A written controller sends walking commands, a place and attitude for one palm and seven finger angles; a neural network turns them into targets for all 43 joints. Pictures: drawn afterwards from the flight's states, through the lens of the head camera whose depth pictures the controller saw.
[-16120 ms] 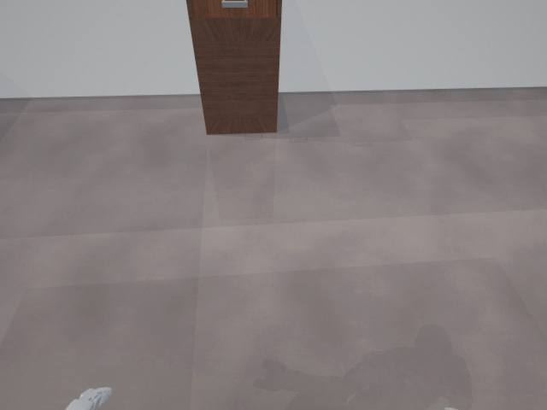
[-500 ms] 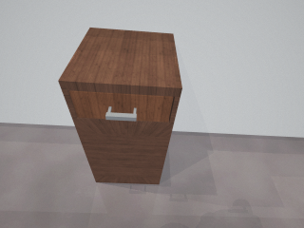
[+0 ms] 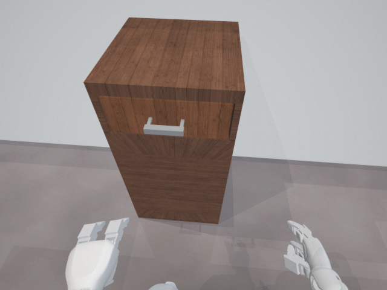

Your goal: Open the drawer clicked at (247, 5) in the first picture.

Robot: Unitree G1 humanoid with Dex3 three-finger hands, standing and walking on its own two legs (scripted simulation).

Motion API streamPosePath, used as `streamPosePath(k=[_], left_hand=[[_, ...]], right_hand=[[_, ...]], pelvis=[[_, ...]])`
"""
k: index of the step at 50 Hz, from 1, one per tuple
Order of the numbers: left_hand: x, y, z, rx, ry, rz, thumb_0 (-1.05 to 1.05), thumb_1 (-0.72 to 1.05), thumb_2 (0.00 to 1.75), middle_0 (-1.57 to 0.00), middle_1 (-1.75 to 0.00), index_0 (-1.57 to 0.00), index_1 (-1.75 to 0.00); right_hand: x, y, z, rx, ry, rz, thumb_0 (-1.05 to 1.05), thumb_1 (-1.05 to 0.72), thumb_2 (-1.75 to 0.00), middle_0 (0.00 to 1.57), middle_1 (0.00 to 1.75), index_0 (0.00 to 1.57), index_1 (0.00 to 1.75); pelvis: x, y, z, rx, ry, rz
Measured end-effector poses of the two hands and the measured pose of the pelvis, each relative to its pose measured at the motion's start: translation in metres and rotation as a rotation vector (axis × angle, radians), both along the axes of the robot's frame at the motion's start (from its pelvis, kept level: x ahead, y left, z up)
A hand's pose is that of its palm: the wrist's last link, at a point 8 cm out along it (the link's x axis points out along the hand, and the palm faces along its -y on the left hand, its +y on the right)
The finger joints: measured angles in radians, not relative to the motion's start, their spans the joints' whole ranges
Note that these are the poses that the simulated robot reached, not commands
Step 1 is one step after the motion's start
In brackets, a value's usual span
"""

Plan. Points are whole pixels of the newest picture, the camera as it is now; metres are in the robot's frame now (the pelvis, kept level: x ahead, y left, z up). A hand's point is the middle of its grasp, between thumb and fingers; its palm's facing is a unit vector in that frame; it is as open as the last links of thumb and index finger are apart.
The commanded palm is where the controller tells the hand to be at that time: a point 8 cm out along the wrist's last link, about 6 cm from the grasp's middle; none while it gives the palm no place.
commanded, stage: raise the hand with hooked fingers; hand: left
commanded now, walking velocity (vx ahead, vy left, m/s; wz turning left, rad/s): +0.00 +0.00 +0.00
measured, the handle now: (165, 125) +0.53 +0.17 +0.00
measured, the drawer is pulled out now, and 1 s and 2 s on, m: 0.00 0.00 0.00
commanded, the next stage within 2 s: move the hooked fingers above the handle in 1.42 s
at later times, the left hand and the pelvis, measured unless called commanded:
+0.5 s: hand (109, 193) +0.28 +0.23 +0.05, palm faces +0.04 -0.09 -0.99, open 11.9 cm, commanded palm +0.26 +0.23 +0.11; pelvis +0.06 -0.01 +0.02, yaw +1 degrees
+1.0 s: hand (101, 139) +0.36 +0.25 +0.12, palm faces +0.10 -0.07 -0.99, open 13.8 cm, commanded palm +0.33 +0.25 +0.17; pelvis +0.06 +0.00 +0.04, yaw +2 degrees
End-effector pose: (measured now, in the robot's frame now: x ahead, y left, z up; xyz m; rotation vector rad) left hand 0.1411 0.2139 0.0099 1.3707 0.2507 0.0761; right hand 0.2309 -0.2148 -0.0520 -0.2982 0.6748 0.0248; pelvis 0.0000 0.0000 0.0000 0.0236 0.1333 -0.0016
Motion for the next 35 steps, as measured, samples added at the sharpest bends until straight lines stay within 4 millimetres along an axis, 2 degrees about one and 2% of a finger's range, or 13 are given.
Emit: streamPosePath(k=[2,4,7,10,15,21,28,35], left_hand=[[0.001,0.011,0.008,0.058,-0.050,0.007,0.00,0.48,0.73,-0.25,-0.57,-0.25,-0.56],[0.011,0.021,0.023,0.109,-0.123,0.006,0.00,0.43,0.71,-0.26,-0.60,-0.26,-0.59],[0.037,0.029,0.050,0.150,-0.227,0.015,0.00,0.36,0.68,-0.27,-0.64,-0.27,-0.64],[0.066,0.025,0.068,0.131,-0.253,0.049,0.00,0.29,0.65,-0.27,-0.69,-0.27,-0.68],[0.095,0.006,0.069,0.042,-0.124,0.045,0.00,0.18,0.60,-0.27,-0.76,-0.27,-0.76],[0.104,0.003,0.068,0.068,-0.057,-0.054,0.00,0.04,0.54,-0.28,-0.85,-0.28,-0.85],[0.122,0.022,0.105,0.123,-0.214,-0.021,0.00,-0.12,0.47,-0.30,-0.96,-0.29,-0.95],[0.150,0.025,0.113,0.091,-0.173,0.033,0.00,-0.28,0.40,-0.30,-1.06,-0.30,-1.06]], right_hand=[[0.013,0.001,-0.004,-0.018,0.000,0.027,0.01,-0.90,-0.90,0.20,0.30,0.20,0.29],[0.024,0.005,-0.010,-0.017,-0.008,0.048,0.01,-0.90,-0.90,0.20,0.30,0.20,0.29],[0.034,0.012,-0.018,0.022,-0.015,0.055,0.01,-0.90,-0.90,0.20,0.30,0.20,0.29],[0.034,0.018,-0.024,0.085,0.009,0.030,0.01,-0.90,-0.90,0.20,0.30,0.20,0.29],[0.017,0.017,-0.025,0.131,0.104,-0.020,0.01,-0.90,-0.90,0.20,0.30,0.20,0.30],[0.005,-0.008,-0.026,0.060,0.194,-0.050,0.01,-0.90,-0.90,0.20,0.30,0.20,0.30],[0.015,-0.031,-0.031,0.022,0.207,-0.099,0.01,-0.90,-0.90,0.20,0.30,0.20,0.29],[0.030,-0.024,-0.019,0.048,0.177,-0.120,0.01,-0.91,-0.90,0.20,0.30,0.20,0.29]], pelvis=[[0.002,-0.004,-0.005,-0.008,0.009,0.016],[0.005,-0.006,-0.009,-0.016,0.013,0.028],[0.011,-0.007,-0.012,-0.023,0.013,0.042],[0.019,-0.007,-0.007,-0.018,0.010,0.041],[0.037,-0.011,0.010,0.007,0.006,0.010],[0.052,-0.016,0.019,0.008,0.005,-0.002],[0.059,-0.011,0.020,0.000,0.011,0.018],[0.061,-0.007,0.025,0.005,-0.009,0.023]])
